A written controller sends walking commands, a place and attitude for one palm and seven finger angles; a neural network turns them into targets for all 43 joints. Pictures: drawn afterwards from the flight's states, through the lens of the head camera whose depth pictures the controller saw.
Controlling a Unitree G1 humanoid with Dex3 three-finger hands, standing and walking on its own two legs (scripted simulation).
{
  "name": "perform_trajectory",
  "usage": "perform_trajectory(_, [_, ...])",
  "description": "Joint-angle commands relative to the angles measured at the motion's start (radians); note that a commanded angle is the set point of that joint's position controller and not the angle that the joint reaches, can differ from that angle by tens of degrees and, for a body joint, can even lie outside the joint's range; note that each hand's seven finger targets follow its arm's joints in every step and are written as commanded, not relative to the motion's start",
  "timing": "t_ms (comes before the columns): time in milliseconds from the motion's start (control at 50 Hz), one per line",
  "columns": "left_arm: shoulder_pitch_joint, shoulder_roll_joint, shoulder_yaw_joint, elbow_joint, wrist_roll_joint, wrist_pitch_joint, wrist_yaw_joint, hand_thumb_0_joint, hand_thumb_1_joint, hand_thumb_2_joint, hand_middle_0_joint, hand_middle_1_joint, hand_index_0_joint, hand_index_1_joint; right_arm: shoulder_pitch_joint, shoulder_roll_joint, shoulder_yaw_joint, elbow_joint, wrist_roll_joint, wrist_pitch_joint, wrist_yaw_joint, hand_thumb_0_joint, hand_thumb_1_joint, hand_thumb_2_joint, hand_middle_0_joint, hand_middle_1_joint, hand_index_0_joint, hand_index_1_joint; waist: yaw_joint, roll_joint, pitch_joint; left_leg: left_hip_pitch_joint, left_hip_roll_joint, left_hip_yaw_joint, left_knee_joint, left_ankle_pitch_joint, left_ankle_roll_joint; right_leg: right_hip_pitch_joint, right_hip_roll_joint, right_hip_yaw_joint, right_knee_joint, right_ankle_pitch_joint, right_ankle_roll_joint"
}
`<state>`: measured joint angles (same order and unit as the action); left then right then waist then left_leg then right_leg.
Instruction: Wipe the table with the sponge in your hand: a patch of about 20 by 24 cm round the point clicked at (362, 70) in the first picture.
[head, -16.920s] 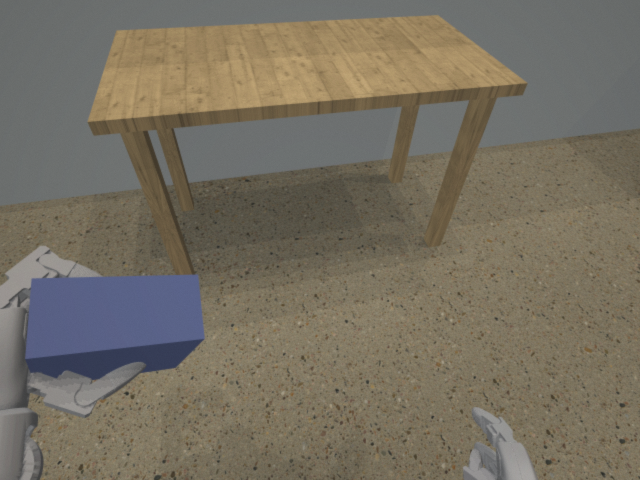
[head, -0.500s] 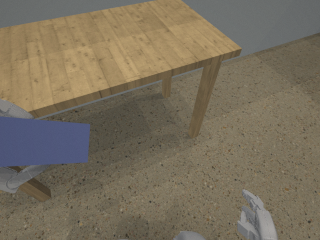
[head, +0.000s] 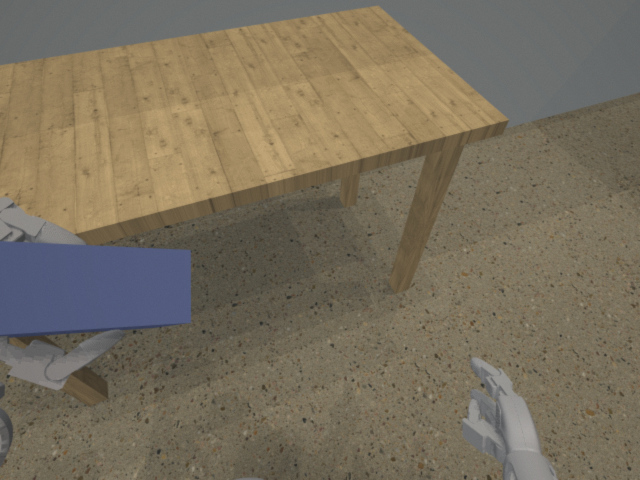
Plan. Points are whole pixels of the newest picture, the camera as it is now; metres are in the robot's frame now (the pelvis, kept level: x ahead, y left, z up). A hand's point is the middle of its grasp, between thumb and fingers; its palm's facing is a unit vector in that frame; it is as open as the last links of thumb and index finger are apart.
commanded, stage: come to a stop and stand still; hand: left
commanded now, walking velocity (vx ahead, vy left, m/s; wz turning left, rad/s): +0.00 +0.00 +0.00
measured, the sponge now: (122, 294) +0.25 +0.20 +0.16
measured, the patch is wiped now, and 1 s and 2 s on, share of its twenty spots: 0.00 0.00 0.00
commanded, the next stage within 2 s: look again from close up in 0.58 s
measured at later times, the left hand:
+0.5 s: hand out of the picture +0.21 +0.28 +0.18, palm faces +0.40 -0.83 -0.38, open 10.3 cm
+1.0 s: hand (12, 318) +0.22 +0.28 +0.17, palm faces +0.40 -0.84 -0.37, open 10.3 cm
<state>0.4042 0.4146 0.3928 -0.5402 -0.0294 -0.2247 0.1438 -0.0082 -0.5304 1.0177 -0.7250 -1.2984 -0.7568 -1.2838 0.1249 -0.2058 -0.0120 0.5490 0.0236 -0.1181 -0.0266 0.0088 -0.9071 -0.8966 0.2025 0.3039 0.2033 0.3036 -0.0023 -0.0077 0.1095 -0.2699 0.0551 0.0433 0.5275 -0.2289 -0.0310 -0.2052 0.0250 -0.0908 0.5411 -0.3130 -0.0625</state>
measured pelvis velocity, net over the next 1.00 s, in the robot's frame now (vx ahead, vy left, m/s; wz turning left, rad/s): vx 0.00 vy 0.04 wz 0.00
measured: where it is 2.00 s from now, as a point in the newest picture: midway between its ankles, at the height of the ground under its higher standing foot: (347, 477)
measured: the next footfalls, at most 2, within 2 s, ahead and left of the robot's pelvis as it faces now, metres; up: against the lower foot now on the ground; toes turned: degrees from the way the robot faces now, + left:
left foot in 1.68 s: +0.23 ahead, +0.12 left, +0.00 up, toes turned +6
right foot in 1.98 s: +0.28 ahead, -0.25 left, +0.00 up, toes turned -12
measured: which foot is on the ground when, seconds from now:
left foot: down 0.00-1.00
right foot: down 0.00-1.00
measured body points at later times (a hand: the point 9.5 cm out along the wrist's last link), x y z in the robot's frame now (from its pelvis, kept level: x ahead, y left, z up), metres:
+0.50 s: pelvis -0.01 +0.04 +0.01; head +0.00 +0.05 +0.46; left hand +0.18 +0.33 +0.20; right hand +0.15 -0.17 -0.08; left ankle +0.03 +0.14 -0.73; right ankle -0.01 -0.07 -0.73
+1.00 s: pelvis +0.00 +0.04 +0.01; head +0.01 +0.04 +0.46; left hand +0.19 +0.32 +0.19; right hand +0.18 -0.19 -0.07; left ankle +0.03 +0.14 -0.73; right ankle -0.01 -0.07 -0.73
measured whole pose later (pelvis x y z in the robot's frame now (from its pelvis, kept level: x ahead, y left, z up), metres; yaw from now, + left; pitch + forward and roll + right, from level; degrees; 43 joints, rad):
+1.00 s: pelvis +0.00 +0.04 +0.01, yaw +0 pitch -1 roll -1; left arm 0.44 0.35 0.32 -0.45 -0.04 -0.15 0.15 -0.01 -0.53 1.02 -0.73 -1.30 -0.76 -1.28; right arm 0.20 -0.20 0.01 0.59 0.02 -0.09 -0.05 0.01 -0.91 -0.90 0.20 0.30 0.20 0.30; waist 0.01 0.02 0.02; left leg -0.23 0.03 0.05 0.44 -0.19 0.02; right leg -0.14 0.01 -0.08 0.38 -0.23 -0.01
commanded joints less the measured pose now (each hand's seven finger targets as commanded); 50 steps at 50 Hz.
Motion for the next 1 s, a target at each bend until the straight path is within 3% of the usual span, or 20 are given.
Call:
perform_trajectory(0, [0.099,0.112,0.120,-0.131,-0.031,-0.026,0.014,0.000,0.100,1.300,-1.200,-1.600,-1.200,-1.600,0.021,-0.096,-0.030,-0.138,0.006,-0.009,0.006,0.000,-0.900,-0.900,0.200,0.300,0.200,0.300,0.006,-0.039,-0.236,0.019,0.029,-0.050,0.037,0.281,0.040,0.130,-0.195,0.206,-0.115,0.560,0.007])
perform_trajectory(40, [0.095,0.114,0.117,-0.118,-0.035,-0.015,0.013,0.000,0.100,1.300,-1.200,-1.600,-1.200,-1.600,0.017,-0.100,-0.026,-0.142,0.001,-0.002,-0.002,0.000,-0.900,-0.900,0.200,0.300,0.200,0.300,0.007,-0.052,-0.247,0.055,0.034,-0.053,-0.007,0.274,0.047,0.106,-0.182,0.181,-0.112,0.526,0.019])
perform_trajectory(100, [0.056,0.108,0.085,-0.144,-0.031,-0.003,0.011,0.000,0.100,1.300,-1.200,-1.600,-1.200,-1.600,0.004,-0.106,-0.020,-0.146,-0.002,0.001,-0.016,0.000,-0.900,-0.900,0.200,0.300,0.200,0.300,0.011,0.026,-0.251,0.128,0.070,-0.089,-0.061,0.327,0.067,0.051,-0.122,0.134,-0.110,0.384,0.048])
perform_trajectory(160, [-0.063,0.124,0.063,-0.202,-0.024,-0.003,0.018,0.000,0.100,1.300,-1.200,-1.600,-1.200,-1.600,-0.018,-0.107,-0.012,-0.145,-0.006,-0.012,-0.033,0.000,-0.900,-0.900,0.200,0.300,0.200,0.300,0.011,0.072,-0.208,0.105,0.075,-0.112,-0.105,0.206,0.071,0.027,-0.106,0.135,-0.149,0.239,0.051])
perform_trajectory(240, [-0.126,0.111,0.036,-0.219,-0.011,-0.007,0.032,0.000,0.100,1.300,-1.200,-1.600,-1.200,-1.600,-0.007,-0.106,-0.013,-0.122,-0.012,-0.032,-0.038,0.000,-0.900,-0.900,0.200,0.300,0.200,0.300,0.015,0.097,-0.205,0.107,0.064,-0.117,-0.136,0.089,0.070,0.038,-0.103,0.144,-0.183,0.172,0.042])
perform_trajectory(260, [-0.136,0.130,0.051,-0.221,-0.010,-0.007,0.034,0.000,0.100,1.300,-1.200,-1.600,-1.200,-1.600,-0.014,-0.109,-0.010,-0.120,-0.015,-0.037,-0.040,0.000,-0.900,-0.900,0.200,0.300,0.200,0.300,0.015,0.124,-0.196,0.103,0.062,-0.122,-0.153,0.064,0.068,0.032,-0.101,0.143,-0.187,0.151,0.041])
perform_trajectory(280, [-0.138,0.104,0.030,-0.210,-0.009,-0.007,0.033,0.000,0.100,1.300,-1.200,-1.600,-1.200,-1.600,-0.008,-0.104,-0.007,-0.116,-0.015,-0.038,-0.038,0.000,-0.900,-0.900,0.200,0.300,0.200,0.300,0.014,0.132,-0.181,0.084,0.063,-0.130,-0.170,0.035,0.066,0.041,-0.094,0.132,-0.187,0.128,0.041])
perform_trajectory(360, [-0.071,0.106,0.050,-0.151,-0.006,-0.001,0.032,0.000,0.100,1.300,-1.200,-1.600,-1.200,-1.600,-0.004,-0.109,-0.009,-0.114,-0.018,-0.040,-0.032,0.000,-0.900,-0.900,0.200,0.300,0.200,0.300,0.017,0.157,-0.166,0.051,0.066,-0.158,-0.237,-0.076,0.062,0.055,-0.070,0.112,-0.193,0.072,0.043])
perform_trajectory(440, [-0.011,0.089,0.052,-0.107,-0.010,0.005,0.027,0.000,0.100,1.300,-1.200,-1.600,-1.200,-1.600,0.004,-0.100,-0.007,-0.116,-0.015,-0.027,-0.026,0.000,-0.900,-0.900,0.200,0.300,0.200,0.300,0.015,0.073,-0.163,0.012,0.066,-0.158,-0.244,-0.101,0.061,0.079,-0.068,0.108,-0.214,0.079,0.047])
perform_trajectory(620, [-0.053,0.092,0.035,-0.145,-0.010,0.003,0.025,0.000,0.100,1.300,-1.200,-1.600,-1.200,-1.600,0.000,-0.104,-0.010,-0.114,-0.012,-0.031,-0.034,0.000,-0.900,-0.900,0.200,0.300,0.200,0.300,0.015,0.071,-0.193,0.058,0.059,-0.133,-0.221,-0.011,0.056,0.073,-0.071,0.105,-0.205,0.136,0.050])
perform_trajectory(660, [-0.081,0.111,0.045,-0.167,-0.009,0.000,0.028,0.000,0.100,1.300,-1.200,-1.600,-1.200,-1.600,-0.008,-0.108,-0.011,-0.113,-0.013,-0.038,-0.037,0.000,-0.900,-0.900,0.200,0.300,0.200,0.300,0.014,0.102,-0.187,0.075,0.054,-0.128,-0.222,-0.009,0.053,0.054,-0.072,0.109,-0.207,0.130,0.048])
perform_trajectory(720, [-0.067,0.102,0.040,-0.153,-0.009,-0.002,0.031,0.000,0.100,1.300,-1.200,-1.600,-1.200,-1.600,0.000,-0.102,-0.013,-0.107,-0.014,-0.037,-0.037,0.000,-0.900,-0.900,0.200,0.300,0.200,0.300,0.018,0.081,-0.193,0.078,0.048,-0.117,-0.197,0.020,0.056,0.068,-0.081,0.116,-0.219,0.159,0.047])
perform_trajectory(840, [-0.052,0.092,0.036,-0.140,-0.013,0.003,0.029,0.000,0.100,1.300,-1.200,-1.600,-1.200,-1.600,-0.001,-0.108,-0.017,-0.110,-0.013,-0.026,-0.034,0.000,-0.900,-0.900,0.200,0.300,0.200,0.300,0.017,0.101,-0.204,0.094,0.043,-0.110,-0.176,0.108,0.051,0.074,-0.081,0.113,-0.212,0.204,0.045])
perform_trajectory(880, [-0.027,0.080,0.029,-0.120,-0.017,0.011,0.025,0.000,0.100,1.300,-1.200,-1.600,-1.200,-1.600,-0.002,-0.104,-0.016,-0.114,-0.010,-0.022,-0.034,0.000,-0.900,-0.900,0.200,0.300,0.200,0.300,0.016,0.060,-0.195,0.093,0.042,-0.100,-0.163,0.130,0.048,0.071,-0.084,0.112,-0.217,0.216,0.046])
perform_trajectory(980, [-0.016,0.087,0.037,-0.129,-0.025,0.018,0.023,0.000,0.100,1.300,-1.200,-1.600,-1.200,-1.600,-0.005,-0.105,-0.014,-0.123,-0.009,-0.009,-0.034,0.000,-0.900,-0.900,0.200,0.300,0.200,0.300,0.015,0.054,-0.208,0.102,0.039,-0.090,-0.142,0.177,0.048,0.073,-0.092,0.118,-0.215,0.254,0.044])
